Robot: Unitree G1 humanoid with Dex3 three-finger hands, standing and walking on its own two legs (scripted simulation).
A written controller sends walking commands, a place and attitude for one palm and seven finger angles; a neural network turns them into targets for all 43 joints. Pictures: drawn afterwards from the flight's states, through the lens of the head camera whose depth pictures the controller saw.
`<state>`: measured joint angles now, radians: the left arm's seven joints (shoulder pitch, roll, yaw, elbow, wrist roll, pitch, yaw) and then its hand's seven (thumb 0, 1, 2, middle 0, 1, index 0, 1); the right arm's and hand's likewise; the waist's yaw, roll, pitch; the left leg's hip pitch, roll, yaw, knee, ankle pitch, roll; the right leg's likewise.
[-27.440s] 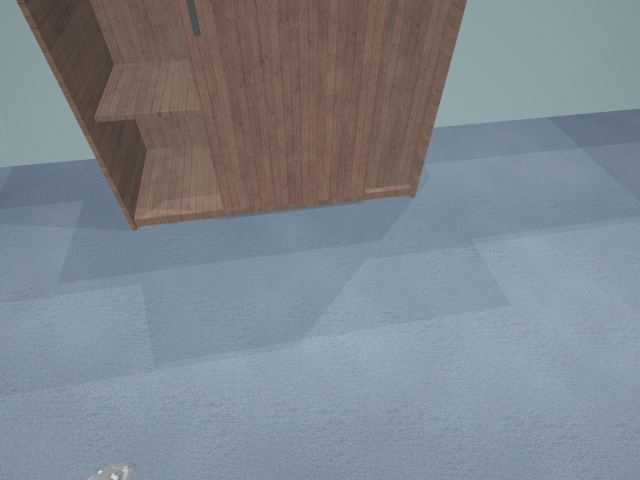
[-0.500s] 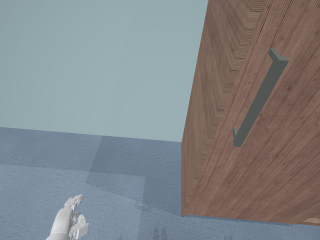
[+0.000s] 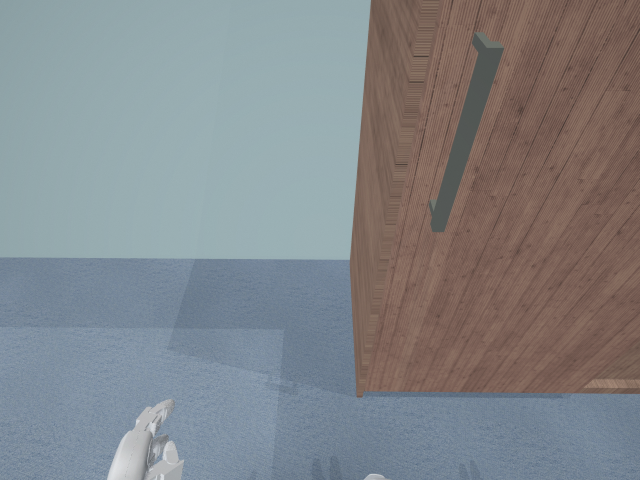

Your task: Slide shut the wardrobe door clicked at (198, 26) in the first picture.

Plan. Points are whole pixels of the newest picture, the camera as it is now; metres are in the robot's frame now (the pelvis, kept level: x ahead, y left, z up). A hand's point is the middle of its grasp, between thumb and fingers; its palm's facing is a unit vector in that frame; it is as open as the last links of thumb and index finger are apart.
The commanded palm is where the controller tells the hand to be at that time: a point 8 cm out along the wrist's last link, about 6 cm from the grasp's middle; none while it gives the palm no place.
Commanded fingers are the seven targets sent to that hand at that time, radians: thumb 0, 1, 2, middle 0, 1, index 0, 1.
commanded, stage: step back with the hand held close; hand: right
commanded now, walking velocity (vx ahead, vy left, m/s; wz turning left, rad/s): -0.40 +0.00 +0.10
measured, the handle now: (456, 145) +0.50 -0.15 +0.19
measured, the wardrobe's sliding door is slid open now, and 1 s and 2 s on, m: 0.00 0.00 0.00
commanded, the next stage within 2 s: stop stepping back and stand still in 0.30 s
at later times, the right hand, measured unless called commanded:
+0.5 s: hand out of the picture +0.09 -0.27 +0.19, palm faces +0.34 +0.84 -0.43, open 7.4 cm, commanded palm +0.06 -0.30 +0.20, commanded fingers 0.00 -0.90 -0.90 0.20 0.30 0.20 0.30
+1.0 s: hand out of the picture +0.05 -0.31 +0.19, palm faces +0.39 +0.84 -0.38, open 7.4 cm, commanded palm -0.01 -0.34 +0.20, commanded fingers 0.00 -0.90 -0.90 0.20 0.30 0.20 0.30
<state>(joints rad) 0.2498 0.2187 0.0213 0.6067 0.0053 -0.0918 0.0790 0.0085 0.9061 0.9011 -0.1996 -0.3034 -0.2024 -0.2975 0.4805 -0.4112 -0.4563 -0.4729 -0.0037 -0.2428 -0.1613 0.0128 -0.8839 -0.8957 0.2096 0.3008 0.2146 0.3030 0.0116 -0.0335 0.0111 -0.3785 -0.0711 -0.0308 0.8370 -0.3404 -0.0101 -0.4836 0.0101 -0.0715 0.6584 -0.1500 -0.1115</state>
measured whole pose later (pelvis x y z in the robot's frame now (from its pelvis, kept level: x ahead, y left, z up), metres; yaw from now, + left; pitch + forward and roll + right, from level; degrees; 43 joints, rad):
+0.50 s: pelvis -0.12 -0.02 +0.02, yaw +7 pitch +1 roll +3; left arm 0.17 0.21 0.02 0.61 0.02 -0.08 0.06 0.01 0.91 0.90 -0.20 -0.30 -0.20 -0.30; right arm 0.58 -0.46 -0.42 -0.56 0.07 -0.18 -0.16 0.01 -0.89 -0.90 0.21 0.30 0.21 0.30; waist -0.04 0.02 -0.04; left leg -0.21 -0.07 -0.02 0.49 -0.29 0.04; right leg -0.55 0.00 -0.03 0.63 -0.23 0.02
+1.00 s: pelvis -0.18 -0.06 +0.02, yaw +6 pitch -2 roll +1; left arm 0.30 0.21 0.00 0.69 0.01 -0.06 0.07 0.01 0.90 0.90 -0.20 -0.30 -0.20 -0.30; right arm 0.51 -0.39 -0.39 -0.45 0.04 -0.16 -0.18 0.01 -0.88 -0.90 0.21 0.30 0.21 0.30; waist 0.01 0.02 -0.05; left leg -0.19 -0.02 0.03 0.55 -0.32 0.03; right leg -0.37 -0.04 -0.05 0.67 -0.34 -0.01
